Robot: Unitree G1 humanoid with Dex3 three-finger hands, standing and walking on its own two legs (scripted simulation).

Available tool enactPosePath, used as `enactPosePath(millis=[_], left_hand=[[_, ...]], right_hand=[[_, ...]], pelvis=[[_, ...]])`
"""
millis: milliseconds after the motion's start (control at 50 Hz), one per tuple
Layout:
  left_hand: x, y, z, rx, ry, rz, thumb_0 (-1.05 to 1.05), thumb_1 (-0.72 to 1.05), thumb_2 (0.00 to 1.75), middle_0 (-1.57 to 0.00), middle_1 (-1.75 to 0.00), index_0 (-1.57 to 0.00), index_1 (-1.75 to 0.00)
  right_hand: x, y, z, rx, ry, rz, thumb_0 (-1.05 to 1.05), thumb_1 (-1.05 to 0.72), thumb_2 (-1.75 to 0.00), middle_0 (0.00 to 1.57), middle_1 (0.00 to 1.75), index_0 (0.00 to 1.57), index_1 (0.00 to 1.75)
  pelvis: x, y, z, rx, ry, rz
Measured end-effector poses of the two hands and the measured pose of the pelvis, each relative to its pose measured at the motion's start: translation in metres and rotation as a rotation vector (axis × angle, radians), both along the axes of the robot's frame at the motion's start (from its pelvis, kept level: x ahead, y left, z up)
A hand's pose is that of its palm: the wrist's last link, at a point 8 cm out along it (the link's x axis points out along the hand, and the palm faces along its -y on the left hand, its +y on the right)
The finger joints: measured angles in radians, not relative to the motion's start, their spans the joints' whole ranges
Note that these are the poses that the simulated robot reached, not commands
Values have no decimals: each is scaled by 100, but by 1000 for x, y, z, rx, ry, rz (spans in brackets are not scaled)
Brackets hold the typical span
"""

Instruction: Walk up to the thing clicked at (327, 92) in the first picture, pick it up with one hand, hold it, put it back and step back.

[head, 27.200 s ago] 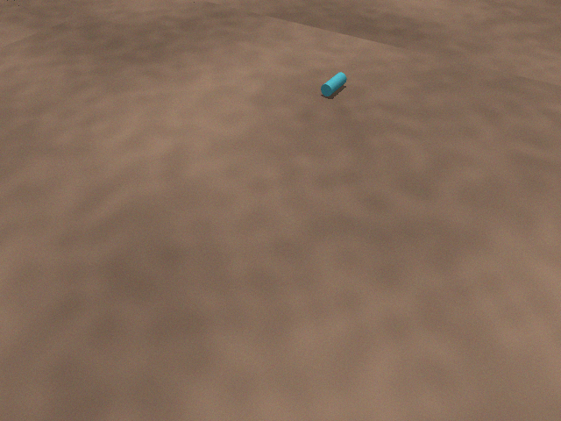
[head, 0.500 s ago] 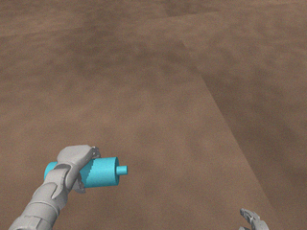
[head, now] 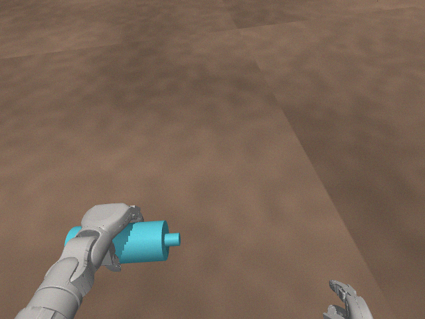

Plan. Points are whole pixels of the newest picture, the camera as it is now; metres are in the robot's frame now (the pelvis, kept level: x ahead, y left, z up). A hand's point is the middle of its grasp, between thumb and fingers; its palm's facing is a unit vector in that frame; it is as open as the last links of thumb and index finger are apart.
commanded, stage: hold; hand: left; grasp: from above
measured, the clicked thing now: (127, 242) +0.30 +0.20 -0.06
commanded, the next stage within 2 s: crouch in 0.80 s
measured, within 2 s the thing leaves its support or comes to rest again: neither
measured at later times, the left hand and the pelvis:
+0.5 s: hand (113, 239) +0.29 +0.22 -0.02, palm faces -0.45 -0.06 -0.89, open 10.9 cm; pelvis +0.00 +0.00 +0.00, yaw +0 degrees
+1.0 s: hand (114, 234) +0.30 +0.22 -0.03, palm faces -0.45 -0.05 -0.89, open 10.9 cm; pelvis +0.01 +0.00 +0.01, yaw +0 degrees
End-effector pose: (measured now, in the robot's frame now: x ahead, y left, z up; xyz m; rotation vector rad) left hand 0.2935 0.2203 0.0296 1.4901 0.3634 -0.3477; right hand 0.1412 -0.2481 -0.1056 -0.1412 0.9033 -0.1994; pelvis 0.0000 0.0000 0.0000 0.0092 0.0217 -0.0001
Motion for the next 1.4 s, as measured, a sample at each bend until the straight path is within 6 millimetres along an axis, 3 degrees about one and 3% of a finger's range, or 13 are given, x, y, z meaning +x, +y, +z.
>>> enactPosePath(millis=[380,1040,1140,1240,1400], left_hand=[[-2,-1,11,-2,-2,-1,-3,-12,51,-72,-43,-71,-43],[13,4,0,4,7,8,-2,-10,52,-69,-47,-67,-47],[11,4,-17,9,13,5,-2,-10,51,-70,-47,-68,-47],[11,5,-48,26,23,-4,-2,-10,49,-70,-46,-69,-46],[34,3,-118,80,-23,-33,-3,-10,48,-71,-46,-69,-47]], right_hand=[[13,3,7,7,-29,20,1,-91,-90,20,30,20,30],[14,3,4,5,26,1,1,-90,-90,20,30,20,30],[9,-1,2,-5,44,0,1,-90,-90,20,30,20,30],[-4,-7,-8,-31,93,9,1,-90,-90,20,30,20,30],[-49,-27,-57,-98,201,-3,0,-91,-90,20,30,20,30]], pelvis=[[1,-2,4,1,-20,1],[13,1,5,-3,-3,6],[11,0,2,-2,16,10],[4,-2,-7,-5,68,20],[-16,-1,-58,-20,239,30]])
